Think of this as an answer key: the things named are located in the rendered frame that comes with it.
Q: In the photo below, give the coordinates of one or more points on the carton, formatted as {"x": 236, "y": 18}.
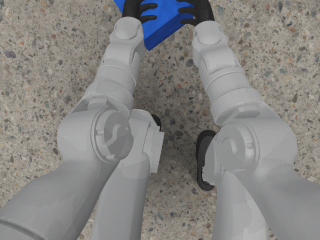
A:
{"x": 167, "y": 21}

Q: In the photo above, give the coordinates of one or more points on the robot left forearm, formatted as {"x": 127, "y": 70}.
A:
{"x": 118, "y": 72}

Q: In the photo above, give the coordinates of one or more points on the robot left thigh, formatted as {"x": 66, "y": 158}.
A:
{"x": 119, "y": 213}

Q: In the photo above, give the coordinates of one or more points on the robot right upper arm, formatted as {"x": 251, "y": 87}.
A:
{"x": 261, "y": 152}

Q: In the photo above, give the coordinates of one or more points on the right robot hand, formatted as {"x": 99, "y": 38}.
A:
{"x": 202, "y": 11}

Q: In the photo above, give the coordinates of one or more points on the robot left upper arm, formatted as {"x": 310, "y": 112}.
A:
{"x": 58, "y": 205}

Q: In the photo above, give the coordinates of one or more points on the left robot hand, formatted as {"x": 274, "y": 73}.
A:
{"x": 133, "y": 8}

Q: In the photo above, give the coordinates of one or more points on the left robot foot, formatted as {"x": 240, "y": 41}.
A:
{"x": 157, "y": 120}

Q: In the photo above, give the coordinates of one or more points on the robot right forearm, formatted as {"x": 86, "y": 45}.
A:
{"x": 230, "y": 94}

